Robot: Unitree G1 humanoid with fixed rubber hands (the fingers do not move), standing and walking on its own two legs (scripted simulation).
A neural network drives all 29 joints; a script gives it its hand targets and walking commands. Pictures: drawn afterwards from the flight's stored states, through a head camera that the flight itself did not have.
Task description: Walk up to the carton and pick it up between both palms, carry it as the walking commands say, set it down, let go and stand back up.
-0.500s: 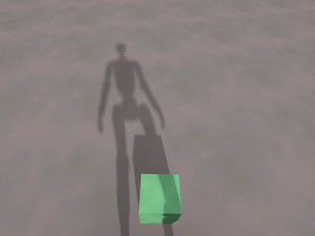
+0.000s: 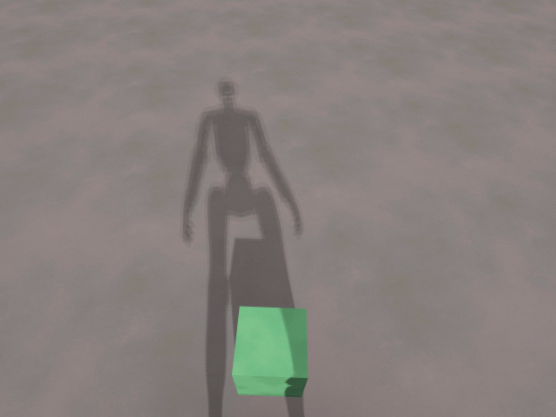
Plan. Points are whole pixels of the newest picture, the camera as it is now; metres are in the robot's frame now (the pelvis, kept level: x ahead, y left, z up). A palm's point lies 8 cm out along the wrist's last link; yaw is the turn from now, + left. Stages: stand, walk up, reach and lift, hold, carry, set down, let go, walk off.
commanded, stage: walk up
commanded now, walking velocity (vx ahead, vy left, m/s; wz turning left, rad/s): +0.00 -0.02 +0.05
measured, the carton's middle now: (271, 353) +0.41 +0.01 -0.65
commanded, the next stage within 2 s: stand in 0.68 s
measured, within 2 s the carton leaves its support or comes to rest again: neither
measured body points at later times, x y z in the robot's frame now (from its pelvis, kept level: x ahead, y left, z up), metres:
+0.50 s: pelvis +0.00 -0.03 +0.01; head +0.01 -0.05 +0.46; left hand -0.02 +0.20 -0.14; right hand +0.03 -0.28 -0.15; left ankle -0.02 +0.12 -0.71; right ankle -0.02 -0.11 -0.74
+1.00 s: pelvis +0.00 -0.01 +0.01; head +0.01 -0.01 +0.46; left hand -0.05 +0.21 -0.15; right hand -0.02 -0.23 -0.15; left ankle -0.02 +0.11 -0.74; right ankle -0.02 -0.11 -0.74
